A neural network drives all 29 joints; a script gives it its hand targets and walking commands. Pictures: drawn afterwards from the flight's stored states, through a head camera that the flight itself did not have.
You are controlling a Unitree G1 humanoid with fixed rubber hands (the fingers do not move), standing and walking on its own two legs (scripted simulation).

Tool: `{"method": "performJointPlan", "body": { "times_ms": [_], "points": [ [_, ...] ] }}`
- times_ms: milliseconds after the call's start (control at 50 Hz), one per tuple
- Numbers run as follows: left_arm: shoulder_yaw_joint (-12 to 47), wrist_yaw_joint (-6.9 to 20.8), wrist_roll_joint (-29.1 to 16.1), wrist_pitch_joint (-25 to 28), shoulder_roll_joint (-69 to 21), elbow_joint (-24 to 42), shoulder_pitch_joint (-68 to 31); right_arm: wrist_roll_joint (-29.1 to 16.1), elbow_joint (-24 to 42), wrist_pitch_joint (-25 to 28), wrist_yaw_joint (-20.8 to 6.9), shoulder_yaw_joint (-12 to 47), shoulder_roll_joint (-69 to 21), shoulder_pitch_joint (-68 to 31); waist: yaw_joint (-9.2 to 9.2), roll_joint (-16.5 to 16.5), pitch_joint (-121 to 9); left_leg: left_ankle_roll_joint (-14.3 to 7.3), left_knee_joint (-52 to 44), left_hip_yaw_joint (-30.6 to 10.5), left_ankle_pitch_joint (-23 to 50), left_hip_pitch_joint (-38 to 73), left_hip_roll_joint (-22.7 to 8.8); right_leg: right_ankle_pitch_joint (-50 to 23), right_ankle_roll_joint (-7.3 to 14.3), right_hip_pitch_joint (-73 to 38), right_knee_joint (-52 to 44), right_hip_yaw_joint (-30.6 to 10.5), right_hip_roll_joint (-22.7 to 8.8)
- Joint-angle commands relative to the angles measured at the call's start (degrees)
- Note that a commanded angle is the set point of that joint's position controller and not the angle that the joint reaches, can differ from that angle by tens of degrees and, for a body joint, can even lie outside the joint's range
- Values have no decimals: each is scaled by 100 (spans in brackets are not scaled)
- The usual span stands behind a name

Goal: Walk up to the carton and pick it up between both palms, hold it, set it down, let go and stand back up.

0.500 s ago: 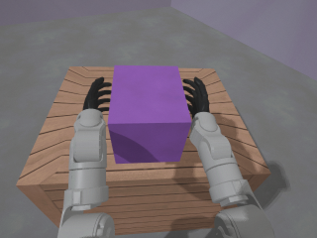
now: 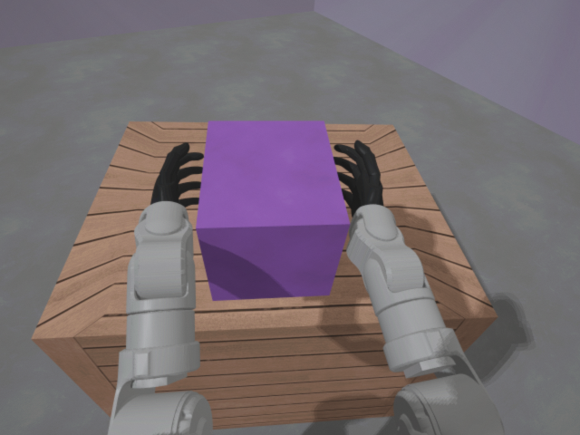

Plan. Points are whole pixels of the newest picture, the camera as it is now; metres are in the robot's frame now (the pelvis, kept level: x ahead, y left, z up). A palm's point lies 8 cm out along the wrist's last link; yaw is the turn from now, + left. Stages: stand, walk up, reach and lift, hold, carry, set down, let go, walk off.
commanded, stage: set down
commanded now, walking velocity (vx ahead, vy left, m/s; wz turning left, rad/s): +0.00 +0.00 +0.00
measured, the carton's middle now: (269, 209) +0.38 +0.01 +0.14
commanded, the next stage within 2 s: none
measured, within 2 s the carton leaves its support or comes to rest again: neither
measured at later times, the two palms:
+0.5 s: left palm (166, 237) +0.36 +0.15 +0.11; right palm (343, 219) +0.38 -0.10 +0.11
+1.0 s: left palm (179, 238) +0.37 +0.14 +0.09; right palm (345, 217) +0.40 -0.11 +0.10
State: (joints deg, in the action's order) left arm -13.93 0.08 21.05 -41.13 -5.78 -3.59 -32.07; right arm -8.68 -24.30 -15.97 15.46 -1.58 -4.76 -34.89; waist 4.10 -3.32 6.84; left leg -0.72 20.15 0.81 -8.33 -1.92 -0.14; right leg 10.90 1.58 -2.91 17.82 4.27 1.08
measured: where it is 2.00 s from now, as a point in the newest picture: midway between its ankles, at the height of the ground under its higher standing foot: outside the picture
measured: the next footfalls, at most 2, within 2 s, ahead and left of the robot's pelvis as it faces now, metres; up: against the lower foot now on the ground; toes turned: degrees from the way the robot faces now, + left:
none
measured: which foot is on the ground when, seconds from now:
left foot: down 0.00-1.00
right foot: down 0.00-1.00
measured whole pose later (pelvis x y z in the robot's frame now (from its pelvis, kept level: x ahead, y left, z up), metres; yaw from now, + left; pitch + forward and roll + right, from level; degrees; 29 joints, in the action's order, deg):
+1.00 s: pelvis +0.02 -0.02 +0.00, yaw +0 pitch -2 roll +0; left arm -18.2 -2.8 22.2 -17.1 -10.4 -20.3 -27.7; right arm 5.9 -44.7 12.3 8.8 -10.1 -6.4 -33.4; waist -2.1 -2.6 3.7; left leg 0.7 17.4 1.2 -7.6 -7.9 -1.3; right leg 10.4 2.9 3.2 15.4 4.9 2.0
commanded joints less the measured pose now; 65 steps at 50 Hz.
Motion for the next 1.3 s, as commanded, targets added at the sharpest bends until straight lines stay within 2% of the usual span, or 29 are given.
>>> {"method": "performJointPlan", "body": {
  "times_ms": [0, 20, 80, 120, 160, 220, 240, 280, 300, 380, 440, 460, 500, 580, 640, 660, 720, 760, 800, 860, 900, 960, 1040, 1080, 1100, 1180, 1200, 1220, 1280],
  "points": [
    [2709, 820, -918, 428, -3021, 653, -3830, -218, 1643, 572, -710, 2233, -2795, -4509, 1, 572, -2694, 57, -163, -37, 1096, 1320, -22, -973, -447, 326, -285, 67, 91],
    [2829, 809, -971, 522, -3073, 795, -3989, -168, 1666, 693, -741, 2199, -2804, -4550, -14, 667, -2859, 115, -95, -20, 1242, 1416, -31, -968, -421, 388, -279, 104, 98],
    [2872, 736, -942, 741, -3099, 629, -3974, 111, 1576, 1012, -857, 2003, -2734, -4723, -127, 742, -3026, 169, -134, 21, 1151, 1477, -67, -708, -364, 575, -343, 157, 90],
    [2630, 765, -747, 859, -3011, 282, -3710, 423, 1335, 1241, -927, 1798, -2718, -4690, -212, 627, -2820, 104, -209, 92, 932, 1253, -55, -690, -352, 499, -381, 181, 41],
    [2228, 840, -531, 938, -2821, -136, -3364, 793, 926, 1419, -1006, 1518, -2627, -4408, -267, 355, -2394, -1, -385, 146, 551, 1091, -92, -363, -391, 433, -433, 195, 7],
    [1887, 941, -261, 1109, -2710, -476, -2905, 1202, 542, 1815, -1125, 1222, -2548, -4045, -366, 362, -2097, -32, -491, 267, 446, 852, -113, -198, -364, 291, -473, 246, -47],
    [1862, 955, -225, 1173, -2708, -389, -2713, 1188, 573, 1946, -1145, 1339, -2595, -3961, -440, 316, -2144, -45, -451, 304, 761, 948, -119, -447, -384, 164, -455, 280, -27],
    [1957, 917, -259, 1424, -2722, -243, -2789, 1309, 427, 2191, -1164, 1328, -2655, -3774, -452, 400, -2405, 16, -366, 323, 1266, 998, -93, -838, -382, 29, -404, 293, -20],
    [2080, 892, -316, 1530, -2770, -162, -2854, 1332, 389, 2303, -1151, 1323, -2646, -3738, -399, 444, -2532, 54, -322, 318, 1456, 1074, -85, -1003, -379, 48, -400, 306, -16],
    [2311, 763, -385, 1864, -2775, -166, -2963, 1410, 36, 2554, -1152, 1298, -2629, -3556, -368, 545, -2454, 111, -271, 321, 1560, 969, -68, -1145, -348, 106, -398, 320, -20],
    [2835, 611, -635, 2161, -3138, 130, -3169, 1377, 323, 2826, -1126, 1479, -2775, -3707, -336, 626, -3226, 197, -114, 282, 1996, 970, -63, -1764, -359, 58, -275, 327, -37],
    [2982, 548, -713, 2239, -3188, 249, -3041, 1284, 443, 2871, -1088, 1644, -2844, -3603, -365, 647, -3474, 230, -10, 253, 2363, 1054, -45, -2220, -367, -66, -227, 274, -48],
    [3101, 466, -782, 2362, -3194, 294, -2897, 1221, 513, 2912, -1030, 1810, -2883, -3443, -377, 576, -3652, 250, 59, 214, 2553, 997, -24, -2631, -396, -242, -178, 218, -74],
    [3028, 420, -745, 2423, -3050, 147, -2800, 1267, 266, 2816, -982, 1746, -2775, -3126, -283, 509, -3448, 209, -14, 179, 2037, 734, 16, -2803, -433, -370, -147, 104, -178],
    [2729, 459, -612, 2434, -3005, -169, -2915, 1384, 21, 2795, -1031, 1574, -2726, -3282, -376, 457, -3145, 153, -189, 189, 1537, 465, -9, -2440, -457, -345, -160, 78, -212],
    [2625, 456, -590, 2450, -2959, -232, -2906, 1361, 33, 2807, -1051, 1638, -2771, -3325, -483, 369, -3221, 112, -218, 204, 1508, 418, -15, -2459, -481, -370, -131, 66, -210],
    [2390, 441, -508, 2577, -2971, -330, -2927, 1379, -69, 2879, -1107, 1691, -2863, -3413, -642, 254, -3429, 102, -224, 231, 1697, 280, 8, -2878, -509, -615, -54, 32, -220],
    [2311, 386, -430, 2651, -3063, -434, -2971, 1345, -218, 2962, -1158, 1623, -2835, -3544, -703, 401, -3421, 137, -202, 222, 1804, 302, 9, -2771, -463, -540, -60, 33, -199],
    [2129, 396, -333, 2660, -3014, -686, -2842, 1453, -477, 2971, -1175, 1484, -2727, -3443, -696, 275, -3191, 99, -248, 233, 1694, 323, -24, -2531, -437, -474, -135, 51, -170],
    [1994, 378, -225, 2731, -3092, -833, -2962, 1562, -801, 3059, -1256, 1233, -2683, -3503, -695, 406, -3095, 128, -231, 258, 1768, 412, -66, -2205, -361, -234, -178, 124, -116],
    [1902, 338, -189, 2819, -3112, -971, -3064, 1638, -1004, 3105, -1281, 1106, -2672, -3537, -688, 379, -3182, 134, -221, 270, 1748, 472, -58, -2106, -341, -128, -212, 125, -101],
    [2017, 259, -260, 3003, -3305, -1070, -3173, 1740, -1185, 3239, -1331, 917, -2700, -3632, -594, 485, -3539, 221, -88, 272, 2134, 603, -65, -2293, -319, 25, -188, 179, -55],
    [2011, 153, -262, 3272, -3387, -1163, -3524, 1888, -1538, 3335, -1378, 706, -2788, -3666, -543, 521, -3678, 230, -81, 270, 2109, 614, -94, -2188, -278, 183, -203, 180, -47],
    [1870, 150, -224, 3362, -3343, -1461, -3571, 2035, -1745, 3351, -1397, 530, -2745, -3652, -514, 453, -3573, 210, -102, 283, 1942, 460, -89, -2139, -280, 187, -208, 160, -52],
    [1780, 133, -182, 3417, -3359, -1468, -3578, 2050, -1844, 3369, -1415, 515, -2821, -3666, -587, 447, -3571, 198, -134, 323, 1934, 414, -76, -2152, -289, 122, -187, 150, -72],
    [1751, -1, -166, 3660, -3483, -1700, -3742, 2212, -2071, 3502, -1502, 210, -2749, -3847, -619, 613, -3938, 284, -42, 323, 2220, 553, -131, -1945, -215, 475, -218, 205, 1],
    [1790, -30, -228, 3725, -3521, -1607, -3862, 2183, -2009, 3534, -1487, 262, -2838, -3910, -634, 532, -4031, 269, -29, 338, 2265, 598, -147, -2018, -221, 450, -225, 212, 5],
    [1590, -46, -85, 3754, -3457, -1825, -3707, 2226, -2273, 3526, -1506, 198, -2813, -3790, -699, 554, -3805, 263, -20, 357, 2276, 535, -126, -2027, -225, 451, -214, 186, -5],
    [1265, -52, 26, 3808, -3331, -2110, -3710, 2366, -2520, 3471, -1534, -19, -2787, -3796, -774, 431, -3688, 182, -149, 428, 1876, 213, -120, -1917, -246, 324, -199, 125, -36]
  ]
}}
